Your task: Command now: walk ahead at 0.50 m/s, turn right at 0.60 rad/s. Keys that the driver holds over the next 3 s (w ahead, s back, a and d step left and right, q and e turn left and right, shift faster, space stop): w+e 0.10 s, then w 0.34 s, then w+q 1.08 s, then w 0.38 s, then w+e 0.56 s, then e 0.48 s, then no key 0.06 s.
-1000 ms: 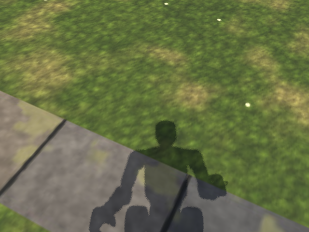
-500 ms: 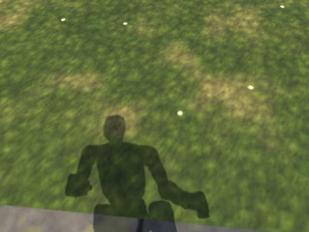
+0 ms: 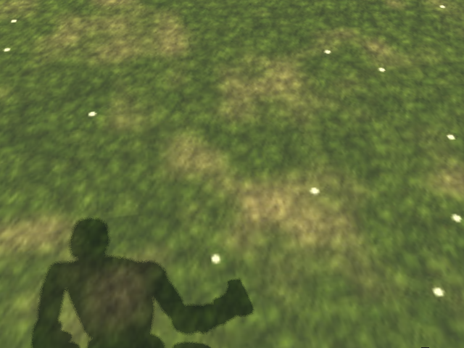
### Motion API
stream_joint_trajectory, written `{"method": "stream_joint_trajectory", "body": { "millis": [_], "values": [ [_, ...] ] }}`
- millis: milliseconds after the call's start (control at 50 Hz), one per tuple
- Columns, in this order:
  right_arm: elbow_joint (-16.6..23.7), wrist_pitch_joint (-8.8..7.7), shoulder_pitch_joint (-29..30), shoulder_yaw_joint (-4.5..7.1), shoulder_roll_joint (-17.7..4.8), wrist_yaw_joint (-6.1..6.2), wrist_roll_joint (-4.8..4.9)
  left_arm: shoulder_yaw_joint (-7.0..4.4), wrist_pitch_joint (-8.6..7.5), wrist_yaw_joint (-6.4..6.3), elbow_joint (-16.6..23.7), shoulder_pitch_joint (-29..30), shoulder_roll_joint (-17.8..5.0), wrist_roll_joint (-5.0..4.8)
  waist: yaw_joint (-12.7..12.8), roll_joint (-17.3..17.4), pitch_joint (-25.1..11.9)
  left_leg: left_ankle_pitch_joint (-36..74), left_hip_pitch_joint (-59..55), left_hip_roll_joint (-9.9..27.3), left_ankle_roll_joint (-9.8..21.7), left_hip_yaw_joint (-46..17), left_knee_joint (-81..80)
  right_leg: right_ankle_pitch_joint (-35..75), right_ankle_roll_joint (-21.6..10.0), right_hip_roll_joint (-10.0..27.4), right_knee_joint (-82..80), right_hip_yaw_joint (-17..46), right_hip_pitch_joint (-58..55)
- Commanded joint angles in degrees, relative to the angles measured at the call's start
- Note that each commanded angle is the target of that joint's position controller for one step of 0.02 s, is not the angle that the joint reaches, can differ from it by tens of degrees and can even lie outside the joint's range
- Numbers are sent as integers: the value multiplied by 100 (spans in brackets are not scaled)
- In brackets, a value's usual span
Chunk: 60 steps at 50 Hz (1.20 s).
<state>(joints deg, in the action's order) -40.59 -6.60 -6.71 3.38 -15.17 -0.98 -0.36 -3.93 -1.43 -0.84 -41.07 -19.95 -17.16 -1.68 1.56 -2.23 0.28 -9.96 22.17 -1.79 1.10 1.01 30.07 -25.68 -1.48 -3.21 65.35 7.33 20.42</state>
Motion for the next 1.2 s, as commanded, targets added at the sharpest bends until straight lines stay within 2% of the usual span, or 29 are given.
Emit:
{"method": "stream_joint_trajectory", "body": {
  "millis": [20,60,100,160,220,320,360,400,420,440,460,480,520,560,660,760,840,900,920,940,960,980,1000,1020,1040,1060,1080,1120,1200],
  "values": [
    [91,41,-550,148,-549,62,-40,-197,-70,35,682,434,-678,57,-353,786,-73,-570,-1865,1799,873,-2136,-1642,593,52,802,540,87,2186],
    [11,5,-495,152,-542,65,-17,-165,-2,82,686,340,-449,-7,-247,923,4,-89,-1496,1621,875,-1487,-1899,767,73,916,305,-64,1927],
    [-100,-39,-553,204,-702,69,-2,-130,38,86,787,506,-331,18,-238,786,75,395,-1462,1672,982,-1083,-2068,1037,141,975,9,-101,2087],
    [-286,-33,-731,232,-846,56,-9,-60,-1,101,841,777,-190,59,-295,575,61,1012,-1636,1651,1062,-623,-2143,1677,185,937,-819,-73,2153],
    [-419,29,-814,225,-947,49,63,16,-100,200,921,1309,-82,72,-455,543,196,1261,-1686,1476,948,-90,-2160,2430,136,842,-1988,-373,1856],
    [-753,183,-1341,255,-1195,42,205,59,-181,346,1200,2085,-104,36,-646,625,427,1537,-2293,1756,873,-19,-1980,2144,-58,685,-3048,-771,1601],
    [-834,256,-1329,275,-1311,59,247,-9,-191,361,1208,1927,-268,66,-421,774,285,2715,-2561,1827,776,64,-1526,1704,-257,489,-3338,-931,1132],
    [-880,305,-1268,223,-1261,102,257,-250,-176,303,785,548,-678,120,364,731,-582,4106,-2141,1481,498,510,123,2091,-566,128,-3757,-1183,-1026],
    [-737,273,-1248,94,-986,122,100,-395,-129,207,574,-470,-1103,147,766,220,-1341,2516,-823,1232,254,629,1815,2412,-883,1011,-3481,-89,-2860],
    [-556,146,-1864,-152,-257,42,8,-443,-131,184,532,-538,-1654,151,249,-1325,-2074,-1996,1394,185,-88,319,3844,1548,-1880,2503,-4068,2820,-4496],
    [-677,37,-1478,-16,-831,0,190,-312,-160,193,570,-629,-1074,150,590,-677,-2268,-2371,1944,309,-26,-604,4535,1091,-1850,2609,-4547,3307,-4381],
    [-470,-1,-939,56,-1039,-22,357,-223,-204,196,532,-306,-869,174,556,-529,-1327,-1939,2328,544,42,-560,4615,1508,-1577,2404,-4626,2306,-3666],
    [-474,46,-690,58,-913,19,219,-115,-260,218,502,356,-498,172,157,-181,-528,-1097,1953,934,3,-485,3958,2307,-1282,1930,-4926,1058,-2222],
    [-600,220,-1020,62,-735,20,222,-93,-362,222,458,633,-338,224,-162,-313,-362,-663,1333,1052,-75,-592,3717,2420,-1202,1773,-5377,505,-1470],
    [-473,396,-634,48,-492,59,178,-165,-521,131,128,581,-467,281,-207,-93,114,443,1802,954,-249,-813,2791,2938,-1104,1730,-5832,-534,-1247],
    [-196,340,218,-39,-313,-107,136,-210,-488,42,-97,402,-655,223,111,3,400,1632,1615,797,-128,-338,1206,2957,-835,1656,-5949,-1349,-1494],
    [148,344,714,-49,-348,-239,141,-276,-332,8,-334,120,-790,113,254,8,539,1070,1904,708,113,-86,655,3440,-714,1923,-5561,-1572,-2408],
    [270,374,424,67,-570,-303,147,-337,-182,-62,-338,249,-1013,73,-47,-264,143,146,1173,261,425,404,612,5913,-509,1960,-4546,-1791,-2770],
    [172,391,-130,175,-748,-291,161,-344,-121,-92,-318,319,-1069,68,-372,-317,-197,-50,446,8,571,558,579,6674,-410,1876,-3726,-1884,-2696],
    [-47,401,-1040,358,-1060,-228,176,-312,-89,-121,-288,387,-1034,53,-865,-187,-674,240,-907,-232,789,532,230,6525,-211,1636,-2483,-2029,-2169],
    [-181,463,-1826,547,-1625,-94,186,-195,-146,-136,-169,221,-759,196,-1083,656,-1235,464,-2643,651,1174,-956,127,4330,70,1325,-625,-2048,-684],
    [-72,405,-1572,555,-2003,-99,190,44,-335,-27,92,-296,16,300,-346,1772,-1802,-667,-4260,1915,2282,-4325,-642,-827,390,26,1132,-1124,1710],
    [23,349,-1736,432,-1518,-124,166,-29,-549,65,135,401,-518,71,-853,1034,-2082,-1061,-4459,2016,2193,-4753,-1233,-803,244,190,1523,-102,2318],
    [4,295,-1535,366,-1252,-118,144,-71,-654,105,291,836,-680,-91,-850,820,-1286,-714,-3903,1863,1943,-3907,-1296,-268,110,442,1329,-151,2693],
    [65,273,-1188,321,-1106,-107,172,-50,-708,68,275,930,-625,-2,-605,322,-801,-146,-3044,1606,1746,-3228,-1283,216,56,704,835,-191,2488],
    [150,276,-833,272,-929,-89,144,-95,-702,25,238,955,-665,151,-381,248,-502,479,-2280,1402,1630,-2739,-1344,489,96,857,359,-221,2112],
    [265,277,-646,215,-795,-61,72,-131,-635,27,223,842,-695,197,-190,343,-431,901,-1811,1257,1601,-2476,-1482,675,132,958,164,-180,1728],
    [321,262,-593,230,-841,-15,73,-123,-500,26,241,725,-570,239,-56,436,-357,1463,-1322,1148,1663,-2199,-1646,807,297,968,-258,-275,1486],
    [232,280,-866,291,-1057,130,131,-24,-415,14,450,1403,-316,275,-236,503,-92,1630,-801,762,1417,-1587,-1696,2051,561,756,-1775,-446,1429]
  ]
}}
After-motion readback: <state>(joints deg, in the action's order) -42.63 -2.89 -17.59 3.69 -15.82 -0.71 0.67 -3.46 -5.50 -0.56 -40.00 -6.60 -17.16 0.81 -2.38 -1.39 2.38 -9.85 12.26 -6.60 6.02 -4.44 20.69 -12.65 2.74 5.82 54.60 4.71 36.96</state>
